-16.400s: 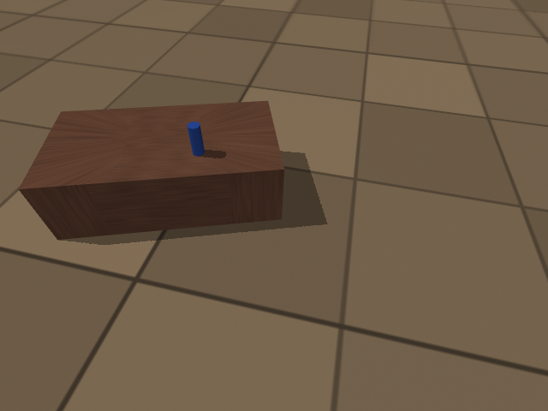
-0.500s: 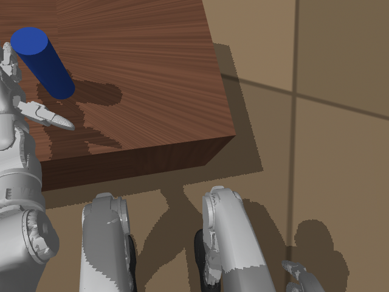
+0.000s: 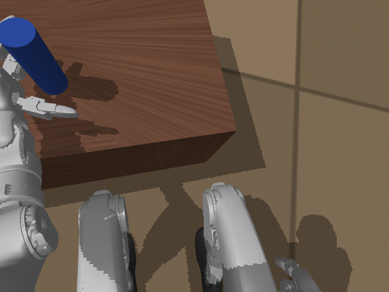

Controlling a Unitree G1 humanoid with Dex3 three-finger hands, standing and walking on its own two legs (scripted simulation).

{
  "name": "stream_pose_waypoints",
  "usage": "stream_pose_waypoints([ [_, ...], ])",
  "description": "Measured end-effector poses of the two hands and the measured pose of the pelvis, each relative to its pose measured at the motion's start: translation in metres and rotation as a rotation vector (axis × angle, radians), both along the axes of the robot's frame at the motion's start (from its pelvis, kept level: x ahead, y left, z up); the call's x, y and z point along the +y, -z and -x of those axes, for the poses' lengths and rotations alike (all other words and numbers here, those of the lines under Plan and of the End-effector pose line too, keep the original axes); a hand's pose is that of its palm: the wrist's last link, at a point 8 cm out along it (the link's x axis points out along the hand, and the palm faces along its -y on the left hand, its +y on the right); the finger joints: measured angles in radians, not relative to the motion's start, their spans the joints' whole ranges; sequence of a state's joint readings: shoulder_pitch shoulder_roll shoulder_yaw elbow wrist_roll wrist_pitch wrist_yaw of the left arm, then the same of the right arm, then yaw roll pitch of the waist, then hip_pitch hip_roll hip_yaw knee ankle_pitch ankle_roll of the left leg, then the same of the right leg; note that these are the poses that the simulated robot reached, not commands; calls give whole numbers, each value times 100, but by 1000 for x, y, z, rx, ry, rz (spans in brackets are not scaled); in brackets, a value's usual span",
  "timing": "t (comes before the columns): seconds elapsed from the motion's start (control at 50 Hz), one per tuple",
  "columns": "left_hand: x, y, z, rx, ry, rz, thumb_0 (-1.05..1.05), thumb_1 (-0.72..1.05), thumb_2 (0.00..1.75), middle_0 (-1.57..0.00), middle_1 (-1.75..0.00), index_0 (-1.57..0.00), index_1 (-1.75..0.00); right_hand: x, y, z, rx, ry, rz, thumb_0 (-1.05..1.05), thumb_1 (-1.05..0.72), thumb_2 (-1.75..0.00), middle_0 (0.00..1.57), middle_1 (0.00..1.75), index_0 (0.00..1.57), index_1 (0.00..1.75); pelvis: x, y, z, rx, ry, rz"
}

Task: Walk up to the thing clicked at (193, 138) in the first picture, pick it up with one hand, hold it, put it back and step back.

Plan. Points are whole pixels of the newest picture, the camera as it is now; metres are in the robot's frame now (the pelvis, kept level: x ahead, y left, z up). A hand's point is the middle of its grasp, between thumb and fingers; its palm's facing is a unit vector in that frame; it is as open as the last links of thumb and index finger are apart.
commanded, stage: close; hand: left
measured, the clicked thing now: (38, 62) +0.54 +0.25 -0.01
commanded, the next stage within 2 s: settle in 0.50 s
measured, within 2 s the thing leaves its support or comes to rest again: leaves its support in 0.92 s
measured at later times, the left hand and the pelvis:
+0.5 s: hand (40, 73) +0.52 +0.25 -0.01, palm faces +0.22 -0.98 +0.00, open 7.7 cm; pelvis +0.00 +0.00 -0.01, yaw -1 degrees
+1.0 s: hand (34, 66) +0.52 +0.25 +0.01, palm faces +0.21 -0.98 -0.03, open 7.9 cm; pelvis +0.00 +0.00 +0.00, yaw +0 degrees
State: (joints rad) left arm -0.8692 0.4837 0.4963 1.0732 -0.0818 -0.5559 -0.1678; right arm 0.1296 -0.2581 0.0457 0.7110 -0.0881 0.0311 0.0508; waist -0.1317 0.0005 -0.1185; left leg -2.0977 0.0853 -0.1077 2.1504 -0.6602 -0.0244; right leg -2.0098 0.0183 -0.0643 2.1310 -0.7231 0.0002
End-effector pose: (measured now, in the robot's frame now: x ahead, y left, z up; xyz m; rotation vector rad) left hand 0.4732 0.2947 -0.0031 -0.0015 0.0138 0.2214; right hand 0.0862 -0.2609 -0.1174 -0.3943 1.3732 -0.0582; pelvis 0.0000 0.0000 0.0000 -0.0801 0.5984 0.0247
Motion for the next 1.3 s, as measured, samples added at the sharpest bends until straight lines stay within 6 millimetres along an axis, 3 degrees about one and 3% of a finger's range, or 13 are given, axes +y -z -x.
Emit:
stream_pose_waypoints([
  [0.28,2,8,-8,-1,4,-9,-1,-23,39,-64,-54,-65,-52,-6,0,23,49,29,33,0,-93,-90,20,30,20,30,2,8,2,-5,1,7],
  [0.5,3,7,-16,-17,3,-7,-1,6,63,-86,-78,-90,-77,-5,4,27,58,28,29,0,-92,-90,20,30,20,30,1,13,3,-8,5,11],
  [0.86,2,5,-20,-3,27,-25,-3,-17,94,-87,-107,-92,-109,-2,5,23,41,38,31,0,-91,-90,20,30,20,30,4,15,3,-10,2,15],
  [1.0,3,-17,-15,-6,14,-31,-3,-18,96,-87,-109,-91,-111,-1,-8,23,37,59,28,0,-91,-90,20,30,20,30,2,-1,2,-3,-3,9],
  [1.16,5,-57,-20,-4,14,-30,-3,-19,98,-86,-110,-91,-112,-2,-33,20,9,77,32,0,-91,-90,20,30,20,30,3,-26,0,3,-7,6],
  [1.3,7,-78,-24,4,10,-22,-3,-18,98,-86,-111,-90,-113,-4,-54,17,-2,85,41,0,-90,-90,20,30,20,30,4,-46,-3,10,-8,5],
])
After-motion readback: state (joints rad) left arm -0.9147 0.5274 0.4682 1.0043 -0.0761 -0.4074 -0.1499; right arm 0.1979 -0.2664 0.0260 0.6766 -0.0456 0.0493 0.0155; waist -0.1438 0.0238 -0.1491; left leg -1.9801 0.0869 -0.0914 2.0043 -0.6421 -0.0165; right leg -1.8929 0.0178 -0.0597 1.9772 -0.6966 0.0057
